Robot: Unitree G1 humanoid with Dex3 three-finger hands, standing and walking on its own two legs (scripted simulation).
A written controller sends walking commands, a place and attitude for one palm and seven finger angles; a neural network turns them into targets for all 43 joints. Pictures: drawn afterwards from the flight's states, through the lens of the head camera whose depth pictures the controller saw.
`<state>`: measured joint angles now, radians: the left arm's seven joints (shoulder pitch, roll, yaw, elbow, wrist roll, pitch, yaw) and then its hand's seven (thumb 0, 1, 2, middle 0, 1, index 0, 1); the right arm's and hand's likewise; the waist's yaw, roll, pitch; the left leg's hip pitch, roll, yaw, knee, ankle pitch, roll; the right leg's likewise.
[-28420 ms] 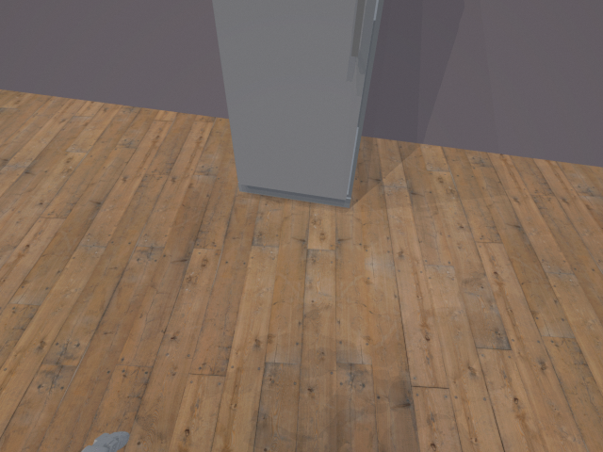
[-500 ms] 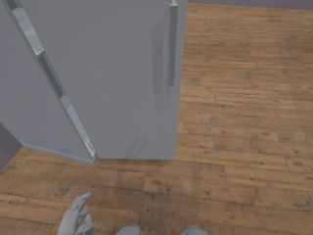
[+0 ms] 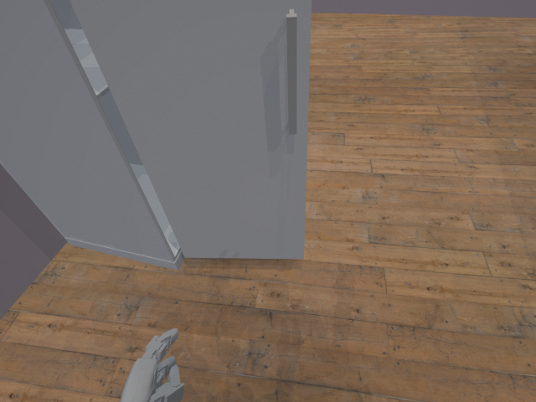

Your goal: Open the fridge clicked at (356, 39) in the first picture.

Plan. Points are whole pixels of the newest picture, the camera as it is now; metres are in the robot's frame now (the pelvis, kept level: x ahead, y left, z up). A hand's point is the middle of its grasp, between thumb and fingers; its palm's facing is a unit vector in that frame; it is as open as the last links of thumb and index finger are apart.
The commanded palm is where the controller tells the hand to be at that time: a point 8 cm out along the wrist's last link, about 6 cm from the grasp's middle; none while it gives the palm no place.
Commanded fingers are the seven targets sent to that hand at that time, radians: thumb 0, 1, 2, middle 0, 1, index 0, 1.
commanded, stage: stop stepping back and stand still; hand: right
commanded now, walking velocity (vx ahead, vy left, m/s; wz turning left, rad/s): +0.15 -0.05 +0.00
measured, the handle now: (292, 77) +0.77 -0.03 +0.13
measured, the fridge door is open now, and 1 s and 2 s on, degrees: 77 77 77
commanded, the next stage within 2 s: let the arm hang, fingers relaxed in 0.68 s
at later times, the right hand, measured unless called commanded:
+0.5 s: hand (512, 337) +0.16 -0.22 +0.17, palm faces +0.31 +0.81 -0.49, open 7.4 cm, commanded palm +0.11 -0.28 +0.17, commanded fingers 0.00 -0.90 -0.90 0.20 0.30 0.20 0.30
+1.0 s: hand out of the picture +0.11 -0.21 -0.12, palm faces -0.11 +0.95 -0.30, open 7.4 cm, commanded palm none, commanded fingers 0.00 -0.90 -0.90 0.20 0.30 0.20 0.30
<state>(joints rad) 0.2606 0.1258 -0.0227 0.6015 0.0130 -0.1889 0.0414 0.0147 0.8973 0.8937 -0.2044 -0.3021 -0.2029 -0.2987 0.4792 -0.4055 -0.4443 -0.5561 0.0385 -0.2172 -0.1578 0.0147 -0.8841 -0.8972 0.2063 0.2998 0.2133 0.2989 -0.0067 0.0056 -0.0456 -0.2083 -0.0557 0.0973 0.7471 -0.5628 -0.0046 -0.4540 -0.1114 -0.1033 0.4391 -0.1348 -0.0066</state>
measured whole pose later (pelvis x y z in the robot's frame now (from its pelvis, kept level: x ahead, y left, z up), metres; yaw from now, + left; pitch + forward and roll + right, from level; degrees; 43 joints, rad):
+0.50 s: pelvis -0.06 +0.01 -0.02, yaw +6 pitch -2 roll -1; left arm 0.31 0.18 -0.01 0.64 0.02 -0.13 0.06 0.02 0.90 0.89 -0.20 -0.30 -0.20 -0.30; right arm 0.56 -0.45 -0.42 -0.52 0.02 -0.19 -0.14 0.02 -0.88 -0.90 0.21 0.30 0.22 0.30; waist 0.05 0.03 -0.02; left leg -0.29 -0.01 0.09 0.65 -0.34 0.07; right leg -0.44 -0.04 -0.06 0.80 -0.41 0.00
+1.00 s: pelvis -0.06 -0.02 -0.02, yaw +3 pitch +0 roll -2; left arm 0.13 0.29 -0.01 0.74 0.03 -0.02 -0.01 0.01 0.90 0.89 -0.20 -0.30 -0.20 -0.30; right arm 0.23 -0.27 0.01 0.56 -0.03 0.04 0.00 0.01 -0.90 -0.90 0.20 0.30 0.20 0.30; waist 0.03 0.01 0.03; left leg -0.32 0.02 -0.02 0.65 -0.29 0.00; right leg -0.34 0.03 -0.06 0.61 -0.27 -0.03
